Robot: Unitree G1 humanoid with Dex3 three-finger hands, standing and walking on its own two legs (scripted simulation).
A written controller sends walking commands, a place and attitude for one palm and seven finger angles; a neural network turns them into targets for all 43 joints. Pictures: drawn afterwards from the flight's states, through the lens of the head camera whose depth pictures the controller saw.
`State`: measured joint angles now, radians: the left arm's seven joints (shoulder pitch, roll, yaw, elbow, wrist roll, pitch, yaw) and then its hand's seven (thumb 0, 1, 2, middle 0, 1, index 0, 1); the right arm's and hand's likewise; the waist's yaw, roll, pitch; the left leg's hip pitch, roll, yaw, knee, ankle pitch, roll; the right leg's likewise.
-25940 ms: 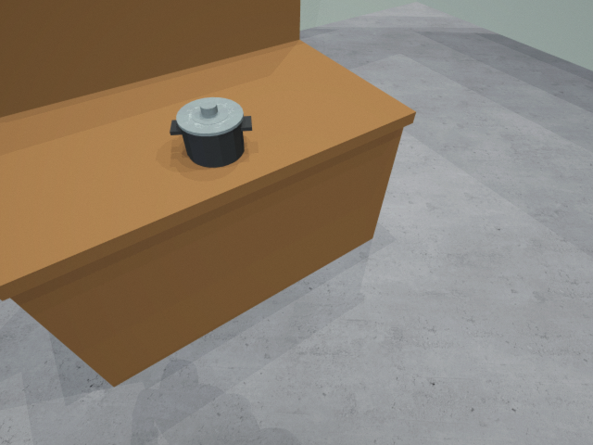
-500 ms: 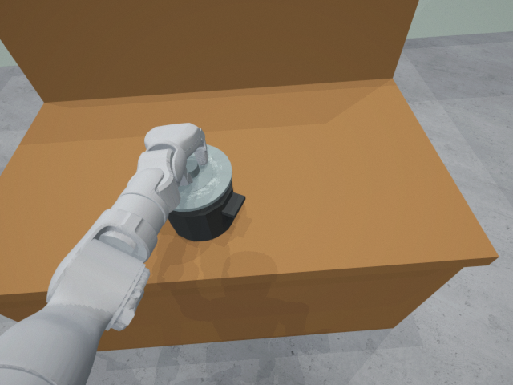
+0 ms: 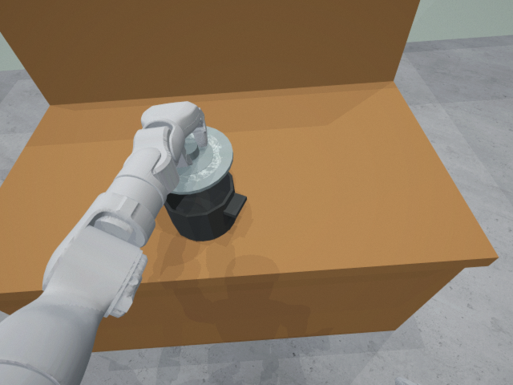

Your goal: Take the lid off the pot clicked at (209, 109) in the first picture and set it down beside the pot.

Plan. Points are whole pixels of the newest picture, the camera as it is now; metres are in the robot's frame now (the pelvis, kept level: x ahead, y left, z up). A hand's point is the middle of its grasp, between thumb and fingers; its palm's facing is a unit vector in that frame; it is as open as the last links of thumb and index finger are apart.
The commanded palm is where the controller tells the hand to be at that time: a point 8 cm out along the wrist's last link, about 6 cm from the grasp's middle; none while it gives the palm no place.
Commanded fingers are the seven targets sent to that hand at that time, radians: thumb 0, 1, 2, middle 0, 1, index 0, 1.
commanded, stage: lift the lid straight up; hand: left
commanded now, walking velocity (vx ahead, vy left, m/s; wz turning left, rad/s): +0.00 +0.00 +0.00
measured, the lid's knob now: (187, 149) +0.51 +0.10 +0.08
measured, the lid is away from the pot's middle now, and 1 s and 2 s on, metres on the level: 0.01 0.01 0.12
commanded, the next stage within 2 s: move the lid sideways beside the pot in 0.86 s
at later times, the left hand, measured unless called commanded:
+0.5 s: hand (167, 134) +0.47 +0.11 +0.15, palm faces -0.25 -0.04 -0.97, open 6.9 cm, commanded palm +0.47 +0.11 +0.22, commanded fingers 0.00 0.82 0.77 -0.94 -1.09 -0.88 -1.06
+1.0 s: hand (171, 124) +0.48 +0.11 +0.17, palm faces -0.26 -0.04 -0.96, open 6.9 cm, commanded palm +0.47 +0.11 +0.23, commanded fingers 0.00 0.82 0.77 -0.94 -1.09 -0.88 -1.06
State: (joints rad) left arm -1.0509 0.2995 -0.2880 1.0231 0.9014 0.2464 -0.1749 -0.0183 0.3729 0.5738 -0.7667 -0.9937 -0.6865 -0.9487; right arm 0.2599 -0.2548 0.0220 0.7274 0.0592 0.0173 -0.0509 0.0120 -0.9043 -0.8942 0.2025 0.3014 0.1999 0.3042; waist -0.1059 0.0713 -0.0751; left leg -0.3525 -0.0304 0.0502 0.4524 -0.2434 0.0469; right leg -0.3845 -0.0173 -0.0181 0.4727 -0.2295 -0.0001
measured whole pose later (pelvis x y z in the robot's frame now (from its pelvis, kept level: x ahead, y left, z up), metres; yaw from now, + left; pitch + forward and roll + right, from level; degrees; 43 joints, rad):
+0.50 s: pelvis -0.01 +0.01 +0.00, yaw +1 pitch +7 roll +0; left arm -1.13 0.31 -0.32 1.00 0.90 0.26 -0.24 -0.03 0.37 0.58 -0.77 -1.00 -0.69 -0.95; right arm 0.24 -0.26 0.03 0.71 0.06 0.00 -0.05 0.01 -0.90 -0.89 0.20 0.30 0.20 0.30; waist -0.09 0.07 -0.07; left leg -0.33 -0.05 0.04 0.44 -0.23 0.05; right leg -0.35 -0.03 -0.03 0.46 -0.22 0.01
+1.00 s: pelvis +0.00 +0.01 +0.00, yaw +1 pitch +7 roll +0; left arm -1.18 0.29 -0.33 1.01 0.89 0.29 -0.29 -0.03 0.38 0.57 -0.77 -1.00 -0.68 -0.95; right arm 0.26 -0.26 0.03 0.73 0.05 0.01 -0.02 0.01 -0.90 -0.89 0.20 0.30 0.20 0.30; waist -0.09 0.07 -0.07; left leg -0.32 -0.05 0.04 0.42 -0.23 0.06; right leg -0.35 -0.04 -0.03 0.45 -0.22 0.01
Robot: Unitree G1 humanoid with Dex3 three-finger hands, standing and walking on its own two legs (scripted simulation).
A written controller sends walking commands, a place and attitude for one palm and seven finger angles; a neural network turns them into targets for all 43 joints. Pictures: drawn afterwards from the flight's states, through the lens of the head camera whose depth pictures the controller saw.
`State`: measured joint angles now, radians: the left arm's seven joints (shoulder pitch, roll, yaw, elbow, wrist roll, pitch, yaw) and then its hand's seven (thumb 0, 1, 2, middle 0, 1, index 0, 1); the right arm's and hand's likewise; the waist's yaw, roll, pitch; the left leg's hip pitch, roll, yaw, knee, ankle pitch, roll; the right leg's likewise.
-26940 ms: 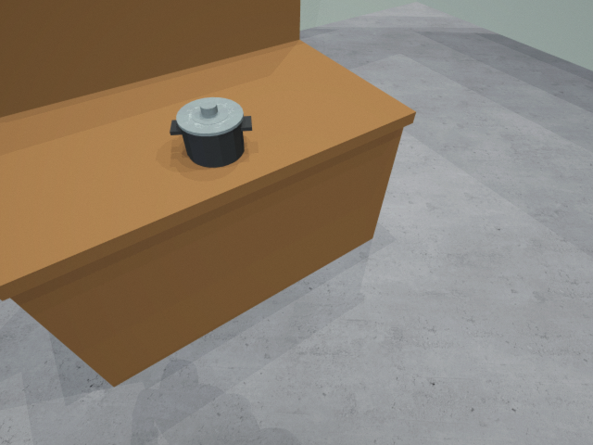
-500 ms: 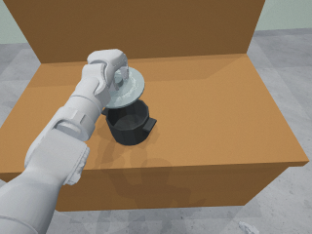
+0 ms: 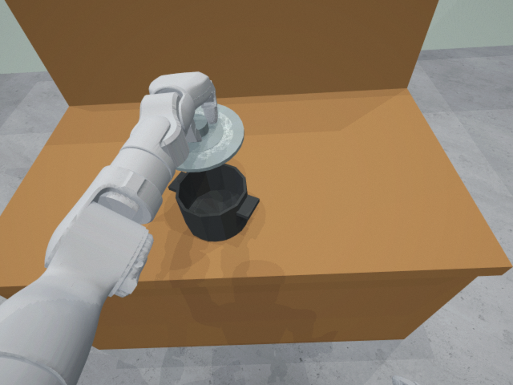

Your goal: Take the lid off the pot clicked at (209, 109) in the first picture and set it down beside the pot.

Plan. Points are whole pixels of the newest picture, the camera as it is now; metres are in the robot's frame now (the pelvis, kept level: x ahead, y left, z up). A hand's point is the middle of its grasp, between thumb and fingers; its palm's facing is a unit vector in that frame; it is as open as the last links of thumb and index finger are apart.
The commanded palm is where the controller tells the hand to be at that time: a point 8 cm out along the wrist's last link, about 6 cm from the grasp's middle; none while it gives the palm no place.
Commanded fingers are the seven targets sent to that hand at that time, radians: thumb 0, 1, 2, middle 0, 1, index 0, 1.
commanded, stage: move the lid sideways beside the pot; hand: left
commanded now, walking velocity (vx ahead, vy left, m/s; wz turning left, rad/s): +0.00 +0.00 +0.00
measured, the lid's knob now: (196, 126) +0.51 +0.09 +0.14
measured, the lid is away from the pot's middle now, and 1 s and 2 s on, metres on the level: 0.01 0.12 0.24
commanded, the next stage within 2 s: none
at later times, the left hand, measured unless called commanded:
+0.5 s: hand (145, 131) +0.48 +0.16 +0.16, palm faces -0.31 -0.03 -0.95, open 6.9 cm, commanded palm +0.48 +0.16 +0.23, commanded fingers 0.00 0.82 0.77 -0.94 -1.09 -0.88 -1.06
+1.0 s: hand (118, 129) +0.48 +0.20 +0.17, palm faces -0.31 -0.04 -0.95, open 6.9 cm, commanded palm +0.48 +0.20 +0.23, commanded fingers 0.00 0.82 0.77 -0.94 -1.09 -0.88 -1.06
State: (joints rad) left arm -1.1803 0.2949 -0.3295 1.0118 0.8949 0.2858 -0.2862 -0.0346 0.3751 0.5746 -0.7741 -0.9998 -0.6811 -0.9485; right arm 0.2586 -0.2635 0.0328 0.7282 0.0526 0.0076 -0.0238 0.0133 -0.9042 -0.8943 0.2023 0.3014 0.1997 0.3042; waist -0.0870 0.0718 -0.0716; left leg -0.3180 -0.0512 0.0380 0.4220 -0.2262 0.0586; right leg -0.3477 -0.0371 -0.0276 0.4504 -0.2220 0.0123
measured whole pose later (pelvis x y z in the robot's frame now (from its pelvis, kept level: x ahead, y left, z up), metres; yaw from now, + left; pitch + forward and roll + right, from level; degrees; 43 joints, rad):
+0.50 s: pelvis +0.00 +0.00 +0.00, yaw +1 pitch +6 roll +0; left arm -1.12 0.46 -0.27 0.96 0.92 0.18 -0.38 -0.04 0.38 0.57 -0.78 -1.00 -0.68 -0.95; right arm 0.27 -0.28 0.02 0.70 0.06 0.03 -0.06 0.01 -0.90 -0.89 0.20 0.30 0.20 0.30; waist -0.09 0.05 -0.05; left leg -0.31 -0.04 0.02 0.42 -0.22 0.06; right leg -0.32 -0.03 -0.04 0.41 -0.21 0.01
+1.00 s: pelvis +0.00 +0.01 +0.00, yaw +1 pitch +8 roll -1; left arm -1.11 0.53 -0.20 0.98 0.95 0.11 -0.38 -0.04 0.38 0.57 -0.78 -1.00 -0.68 -0.94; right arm 0.27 -0.27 0.03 0.69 0.05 0.06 -0.05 0.01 -0.90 -0.89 0.20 0.30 0.20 0.30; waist -0.10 0.06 -0.05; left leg -0.33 -0.06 0.03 0.42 -0.22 0.08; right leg -0.33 -0.04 -0.04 0.40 -0.20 0.03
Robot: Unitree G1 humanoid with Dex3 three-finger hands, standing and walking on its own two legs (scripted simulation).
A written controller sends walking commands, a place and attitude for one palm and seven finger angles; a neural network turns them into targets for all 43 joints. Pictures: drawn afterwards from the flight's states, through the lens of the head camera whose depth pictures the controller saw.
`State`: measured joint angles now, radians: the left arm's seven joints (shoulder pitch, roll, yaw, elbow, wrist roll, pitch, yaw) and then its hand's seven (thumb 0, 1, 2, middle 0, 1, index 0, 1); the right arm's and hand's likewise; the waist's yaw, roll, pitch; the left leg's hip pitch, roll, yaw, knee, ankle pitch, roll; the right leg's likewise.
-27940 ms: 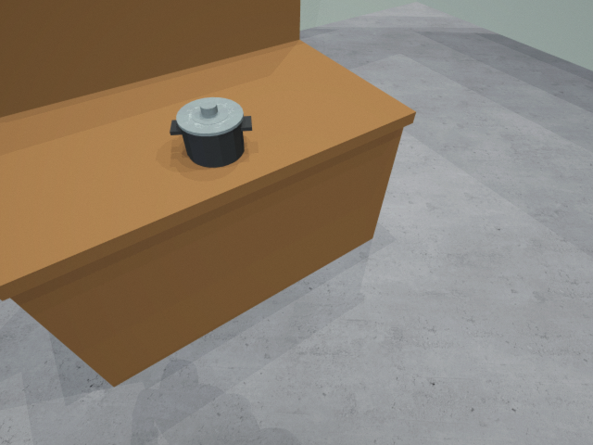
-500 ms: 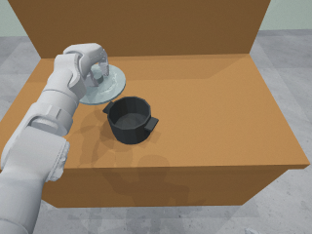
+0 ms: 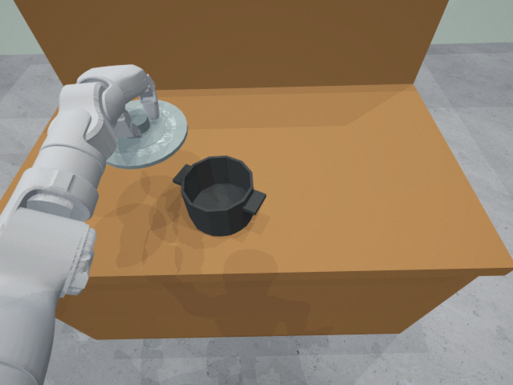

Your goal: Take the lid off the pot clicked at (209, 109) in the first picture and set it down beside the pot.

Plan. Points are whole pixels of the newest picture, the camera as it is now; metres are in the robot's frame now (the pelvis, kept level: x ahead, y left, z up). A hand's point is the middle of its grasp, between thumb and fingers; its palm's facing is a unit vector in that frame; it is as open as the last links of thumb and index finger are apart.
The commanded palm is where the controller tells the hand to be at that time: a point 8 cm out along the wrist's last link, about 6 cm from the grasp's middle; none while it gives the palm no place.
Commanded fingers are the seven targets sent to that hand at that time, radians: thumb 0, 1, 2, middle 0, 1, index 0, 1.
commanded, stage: move the lid sideways beside the pot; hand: left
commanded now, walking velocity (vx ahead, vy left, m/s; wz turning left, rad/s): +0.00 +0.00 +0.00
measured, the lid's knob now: (136, 122) +0.51 +0.19 +0.13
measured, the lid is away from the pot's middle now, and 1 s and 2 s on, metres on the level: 0.12 0.24 0.23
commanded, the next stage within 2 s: lower the lid onto the table in 1.02 s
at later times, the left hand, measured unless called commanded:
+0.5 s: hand (78, 130) +0.46 +0.25 +0.16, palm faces -0.33 -0.06 -0.94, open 6.9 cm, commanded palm +0.47 +0.25 +0.23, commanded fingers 0.00 0.82 0.77 -0.94 -1.09 -0.88 -1.06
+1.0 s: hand (48, 130) +0.47 +0.30 +0.16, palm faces -0.36 -0.06 -0.93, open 6.9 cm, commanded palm +0.49 +0.29 +0.23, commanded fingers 0.00 0.82 0.77 -0.94 -1.09 -0.88 -1.06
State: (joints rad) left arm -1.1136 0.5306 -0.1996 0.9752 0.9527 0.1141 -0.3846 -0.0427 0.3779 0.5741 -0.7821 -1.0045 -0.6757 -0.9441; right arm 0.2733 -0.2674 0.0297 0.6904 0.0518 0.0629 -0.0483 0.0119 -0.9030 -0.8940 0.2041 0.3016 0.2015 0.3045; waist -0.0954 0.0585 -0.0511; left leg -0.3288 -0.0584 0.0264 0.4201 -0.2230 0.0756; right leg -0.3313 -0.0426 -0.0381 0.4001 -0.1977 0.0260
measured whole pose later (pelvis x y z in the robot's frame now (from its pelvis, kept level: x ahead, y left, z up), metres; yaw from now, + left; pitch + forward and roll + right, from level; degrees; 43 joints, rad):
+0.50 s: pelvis +0.00 +0.00 +0.00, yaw +1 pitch +7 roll -1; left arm -1.09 0.67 -0.15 0.99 0.95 0.04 -0.43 -0.05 0.38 0.57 -0.78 -1.01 -0.67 -0.94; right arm 0.26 -0.28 0.03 0.68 0.07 0.12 -0.06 0.01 -0.90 -0.89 0.20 0.30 0.20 0.30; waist -0.09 0.04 -0.04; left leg -0.34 -0.05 0.01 0.44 -0.23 0.07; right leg -0.32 -0.03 -0.05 0.38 -0.18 0.02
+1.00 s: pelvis +0.00 +0.01 +0.00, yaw +0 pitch +9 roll -2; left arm -1.12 0.79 -0.11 1.05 0.98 -0.04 -0.45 -0.05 0.38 0.57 -0.78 -1.01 -0.67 -0.94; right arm 0.30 -0.29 0.02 0.70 0.07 0.13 -0.08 0.01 -0.90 -0.89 0.20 0.30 0.20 0.30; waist -0.11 0.03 -0.03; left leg -0.38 -0.05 0.01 0.46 -0.24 0.08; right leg -0.34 -0.03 -0.05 0.36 -0.17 0.03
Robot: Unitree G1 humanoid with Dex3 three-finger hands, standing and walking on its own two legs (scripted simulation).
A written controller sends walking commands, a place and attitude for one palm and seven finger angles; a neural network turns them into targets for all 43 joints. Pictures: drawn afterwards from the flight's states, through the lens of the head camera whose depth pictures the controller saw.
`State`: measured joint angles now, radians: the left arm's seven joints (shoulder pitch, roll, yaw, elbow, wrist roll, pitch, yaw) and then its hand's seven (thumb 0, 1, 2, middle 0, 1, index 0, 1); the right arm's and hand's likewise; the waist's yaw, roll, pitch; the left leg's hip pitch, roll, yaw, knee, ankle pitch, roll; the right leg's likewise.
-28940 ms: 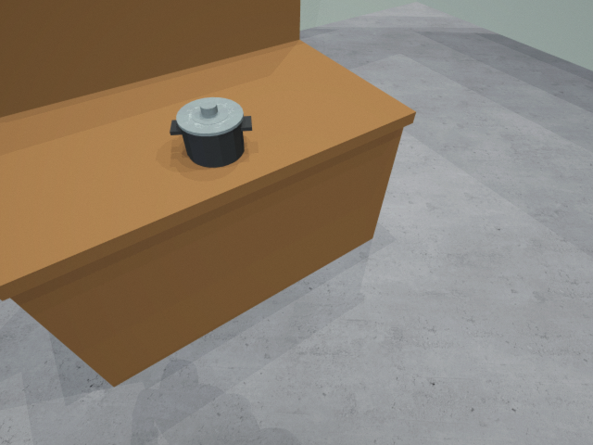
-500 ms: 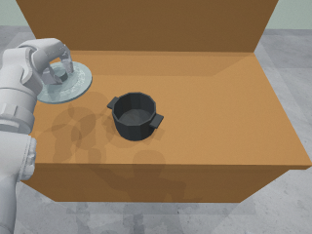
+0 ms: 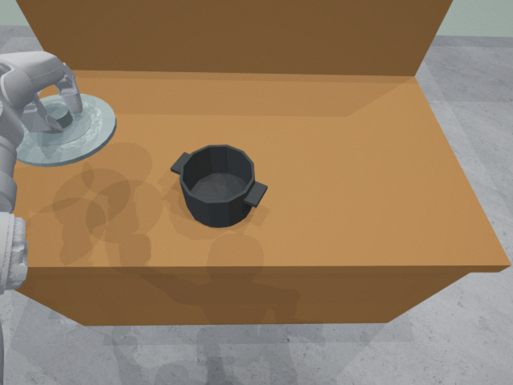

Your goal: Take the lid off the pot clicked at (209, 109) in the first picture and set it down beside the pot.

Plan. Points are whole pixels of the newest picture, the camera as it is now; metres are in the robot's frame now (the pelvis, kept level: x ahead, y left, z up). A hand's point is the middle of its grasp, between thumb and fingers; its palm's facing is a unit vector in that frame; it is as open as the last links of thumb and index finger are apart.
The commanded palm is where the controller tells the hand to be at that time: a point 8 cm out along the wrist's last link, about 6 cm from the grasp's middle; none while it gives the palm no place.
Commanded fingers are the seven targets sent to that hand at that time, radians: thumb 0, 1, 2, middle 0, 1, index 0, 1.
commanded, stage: move the lid sideways beside the pot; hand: left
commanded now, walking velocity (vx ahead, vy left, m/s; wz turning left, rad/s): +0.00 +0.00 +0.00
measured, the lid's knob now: (56, 116) +0.50 +0.30 +0.13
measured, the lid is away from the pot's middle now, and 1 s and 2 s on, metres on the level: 0.24 0.23 0.24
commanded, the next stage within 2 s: lower the lid onto the table in 0.02 s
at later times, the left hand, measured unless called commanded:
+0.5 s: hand (54, 124) +0.48 +0.29 +0.14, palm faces -0.38 -0.06 -0.92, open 6.9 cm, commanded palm +0.49 +0.28 +0.20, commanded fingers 0.00 0.82 0.77 -0.94 -1.09 -0.88 -1.06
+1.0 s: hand (67, 134) +0.48 +0.28 +0.11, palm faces -0.40 -0.06 -0.92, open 6.9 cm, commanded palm +0.50 +0.28 +0.17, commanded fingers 0.00 0.82 0.77 -0.94 -1.09 -0.88 -1.06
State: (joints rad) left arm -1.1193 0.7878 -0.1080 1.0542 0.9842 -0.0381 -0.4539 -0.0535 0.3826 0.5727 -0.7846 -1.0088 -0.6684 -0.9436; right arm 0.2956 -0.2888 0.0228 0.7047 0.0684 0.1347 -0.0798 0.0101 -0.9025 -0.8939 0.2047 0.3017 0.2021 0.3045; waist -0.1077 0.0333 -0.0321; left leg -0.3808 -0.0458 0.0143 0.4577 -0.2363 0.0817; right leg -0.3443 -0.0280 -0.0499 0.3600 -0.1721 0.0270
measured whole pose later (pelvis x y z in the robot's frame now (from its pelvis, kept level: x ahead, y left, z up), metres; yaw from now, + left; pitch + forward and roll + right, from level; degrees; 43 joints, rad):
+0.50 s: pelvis +0.00 +0.01 +0.00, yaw +0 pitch +10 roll -2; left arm -1.09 0.76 -0.09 1.06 0.98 -0.09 -0.43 -0.06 0.38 0.57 -0.79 -1.01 -0.67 -0.94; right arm 0.27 -0.27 0.02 0.70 0.06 0.15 -0.07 0.01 -0.90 -0.89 0.21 0.30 0.20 0.30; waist -0.11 0.03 -0.04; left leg -0.41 -0.05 0.02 0.47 -0.25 0.09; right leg -0.37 -0.03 -0.05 0.37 -0.18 0.03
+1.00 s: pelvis +0.01 +0.00 +0.00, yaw -1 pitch +12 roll -2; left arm -1.03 0.77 -0.05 1.07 0.99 -0.13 -0.37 -0.06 0.39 0.57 -0.79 -1.01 -0.66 -0.94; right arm 0.32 -0.28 0.01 0.71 0.05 0.16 -0.09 0.01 -0.90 -0.89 0.21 0.30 0.20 0.30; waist -0.12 0.03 -0.05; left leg -0.44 -0.04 0.02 0.50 -0.26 0.09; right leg -0.40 -0.02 -0.04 0.38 -0.18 0.02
